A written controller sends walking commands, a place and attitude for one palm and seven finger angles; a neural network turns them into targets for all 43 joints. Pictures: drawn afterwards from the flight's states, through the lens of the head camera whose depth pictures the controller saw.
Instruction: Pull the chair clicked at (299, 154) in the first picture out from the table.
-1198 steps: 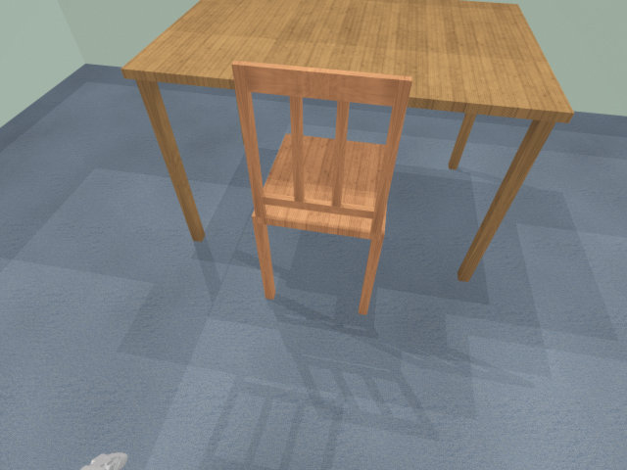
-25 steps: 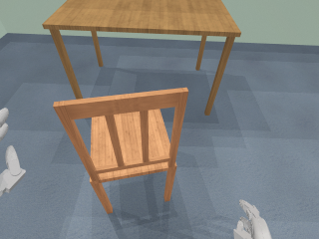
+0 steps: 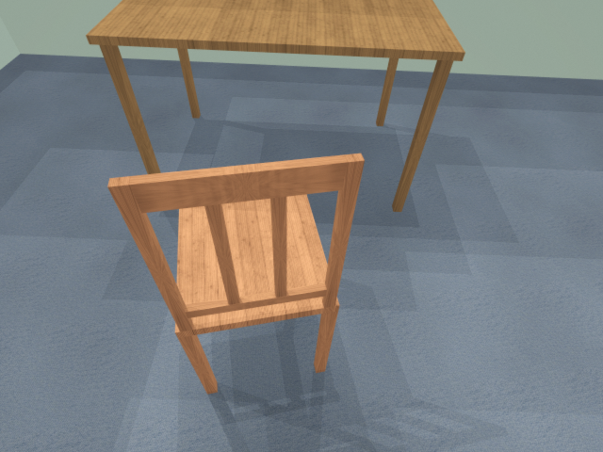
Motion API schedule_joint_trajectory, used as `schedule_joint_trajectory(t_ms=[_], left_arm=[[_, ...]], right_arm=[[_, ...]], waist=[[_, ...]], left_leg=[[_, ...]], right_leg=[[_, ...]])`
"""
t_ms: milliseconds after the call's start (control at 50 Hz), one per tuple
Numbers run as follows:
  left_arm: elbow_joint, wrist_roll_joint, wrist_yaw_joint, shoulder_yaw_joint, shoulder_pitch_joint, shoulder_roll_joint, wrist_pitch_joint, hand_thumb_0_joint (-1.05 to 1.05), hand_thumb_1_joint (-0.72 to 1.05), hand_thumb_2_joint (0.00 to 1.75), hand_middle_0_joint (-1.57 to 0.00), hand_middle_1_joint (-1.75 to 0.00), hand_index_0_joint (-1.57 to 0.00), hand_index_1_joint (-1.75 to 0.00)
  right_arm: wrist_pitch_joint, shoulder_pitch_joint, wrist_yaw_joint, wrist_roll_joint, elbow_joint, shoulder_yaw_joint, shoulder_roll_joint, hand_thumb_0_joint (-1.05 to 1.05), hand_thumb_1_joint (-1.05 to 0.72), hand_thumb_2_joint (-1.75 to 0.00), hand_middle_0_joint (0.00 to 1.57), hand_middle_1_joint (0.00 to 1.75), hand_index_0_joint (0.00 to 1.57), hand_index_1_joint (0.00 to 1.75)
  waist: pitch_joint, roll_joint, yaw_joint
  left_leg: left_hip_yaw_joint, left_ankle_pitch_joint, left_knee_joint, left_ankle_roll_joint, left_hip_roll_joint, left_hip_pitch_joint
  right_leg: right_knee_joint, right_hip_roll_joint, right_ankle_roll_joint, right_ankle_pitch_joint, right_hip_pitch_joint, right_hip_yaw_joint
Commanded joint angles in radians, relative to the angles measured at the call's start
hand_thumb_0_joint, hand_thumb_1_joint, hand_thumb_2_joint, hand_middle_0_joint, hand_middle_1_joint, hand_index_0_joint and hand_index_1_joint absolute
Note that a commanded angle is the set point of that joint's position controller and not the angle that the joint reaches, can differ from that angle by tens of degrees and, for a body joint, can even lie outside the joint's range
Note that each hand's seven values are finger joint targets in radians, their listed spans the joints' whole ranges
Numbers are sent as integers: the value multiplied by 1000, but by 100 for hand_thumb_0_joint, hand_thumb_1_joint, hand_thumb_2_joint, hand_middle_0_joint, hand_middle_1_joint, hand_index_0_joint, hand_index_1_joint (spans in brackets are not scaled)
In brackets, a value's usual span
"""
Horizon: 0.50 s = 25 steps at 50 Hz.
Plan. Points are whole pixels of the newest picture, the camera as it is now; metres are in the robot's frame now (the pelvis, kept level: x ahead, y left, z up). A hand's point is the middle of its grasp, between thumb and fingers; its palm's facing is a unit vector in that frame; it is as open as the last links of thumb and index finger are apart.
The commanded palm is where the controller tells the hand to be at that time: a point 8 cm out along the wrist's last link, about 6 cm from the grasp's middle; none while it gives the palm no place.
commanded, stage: let the arm hang, fingers relaxed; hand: left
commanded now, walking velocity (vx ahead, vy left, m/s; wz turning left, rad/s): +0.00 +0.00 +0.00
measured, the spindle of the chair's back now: (225, 259) +0.45 +0.16 -0.08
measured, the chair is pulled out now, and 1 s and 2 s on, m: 0.59 0.59 0.59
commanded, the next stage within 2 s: look to check the result in 0.84 s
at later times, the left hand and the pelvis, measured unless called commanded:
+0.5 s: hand out of the picture -0.04 +0.15 -0.17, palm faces +0.06 -0.98 -0.19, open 7.4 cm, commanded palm none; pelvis +0.00 -0.01 +0.00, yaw +1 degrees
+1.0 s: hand out of the picture -0.01 +0.14 -0.17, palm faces +0.06 -0.98 -0.18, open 7.4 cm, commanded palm none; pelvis +0.00 -0.02 +0.00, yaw +1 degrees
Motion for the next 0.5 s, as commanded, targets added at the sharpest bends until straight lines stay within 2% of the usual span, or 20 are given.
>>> schedule_joint_trajectory(t_ms=[0, 20, 40, 100, 120, 160, 200, 240, 300, 340, 400, 420, 480], left_arm=[[55, -5, 19, 39, 47, 171, -67, 0, 90, 90, -20, -30, -20, -30], [72, -1, 22, 54, 65, 137, -65, 0, 90, 90, -20, -30, -20, -30], [101, -4, 21, 49, 73, 142, -64, 0, 90, 90, -20, -30, -20, -30], [167, -10, 19, 39, 92, 132, -64, 0, 90, 90, -20, -30, -20, -30], [183, -10, 19, 37, 97, 126, -64, 0, 90, 90, -20, -30, -20, -30], [213, -11, 21, 32, 107, 117, -66, 0, 90, 90, -20, -30, -20, -30], [234, -13, 23, 29, 121, 109, -67, 0, 90, 90, -20, -30, -20, -30], [253, -14, 25, 26, 135, 104, -66, 0, 90, 90, -20, -30, -20, -30], [269, -15, 29, 26, 150, 91, -67, 0, 90, 90, -20, -30, -20, -30], [278, -15, 31, 24, 154, 88, -67, 0, 90, 90, -20, -30, -20, -30], [283, -15, 32, 25, 161, 75, -70, 0, 90, 90, -20, -30, -20, -30], [284, -14, 33, 24, 165, 74, -71, 0, 90, 90, -20, -30, -20, -30], [278, -15, 35, 26, 149, 63, -73, 0, 90, 90, -20, -30, -20, -30]], right_arm=[[-16, 47, -23, 10, 3, -32, -101, 0, -90, -90, 20, 30, 20, 30], [-11, 62, -29, 4, 15, -37, -84, 0, -90, -90, 20, 30, 20, 30], [-9, 79, -31, 4, 30, -38, -80, 0, -90, -90, 20, 30, 20, 30], [-8, 127, -34, 8, 69, -40, -70, 0, -90, -90, 20, 30, 20, 30], [-4, 141, -38, 10, 80, -43, -65, 0, -90, -90, 20, 30, 20, 30], [-5, 173, -38, 12, 101, -44, -58, 0, -90, -90, 20, 30, 20, 30], [-6, 200, -41, 13, 123, -43, -50, 0, -90, -90, 20, 30, 20, 30], [-3, 213, -42, 13, 137, -43, -41, 0, -90, -90, 20, 30, 20, 30], [-6, 235, -43, 15, 157, -41, -26, 0, -90, -90, 20, 30, 20, 30], [-4, 236, -44, 14, 166, -39, -20, 0, -90, -90, 20, 30, 20, 30], [-10, 240, -46, 16, 173, -37, -10, 0, -90, -90, 20, 30, 20, 30], [-9, 232, -46, 17, 175, -39, -4, 0, -90, -90, 20, 30, 20, 30], [-12, 231, -47, 16, 178, -36, 6, 0, -90, -90, 20, 30, 20, 30]], waist=[[-25, 126, 22], [-8, 173, 27], [-9, 202, 26], [-11, 154, 25], [24, 97, 26], [23, 34, 22], [15, 30, 17], [43, 30, 17], [37, 2, 16], [67, 18, 17], [49, 2, 19], [68, -3, 24], [61, 7, 17]], left_leg=[[-88, 37, -142, 38, 59, -15], [-94, 2, -151, 46, 64, -22], [-97, -22, -158, 46, 64, -31], [-107, -75, -180, 47, 70, -30], [-109, -85, -182, 54, 74, -38], [-102, -73, -167, 54, 69, -34], [-96, -62, -157, 54, 67, -12], [-90, -70, -157, 57, 64, -20], [-88, -51, -153, 58, 65, -15], [-86, -62, -158, 58, 63, -33], [-82, -17, -153, 58, 66, -21], [-76, -1, -148, 59, 63, -23], [-71, 33, -142, 53, 63, -9]], right_leg=[[-128, -53, -71, 16, 58, 92], [-144, -42, -75, 5, 56, 74], [-142, -42, -73, 1, 64, 72], [-138, -40, -77, -18, 62, 61], [-154, -35, -79, -22, 47, 53], [-161, -49, -82, -38, 41, 60], [-164, -51, -84, -55, 24, 63], [-171, -52, -85, -74, 7, 61], [-166, -53, -87, -73, 3, 63], [-166, -49, -88, -83, -9, 63], [-154, -53, -85, -45, 2, 59], [-163, -52, -86, -34, -2, 57], [-156, -56, -84, -16, -4, 63]])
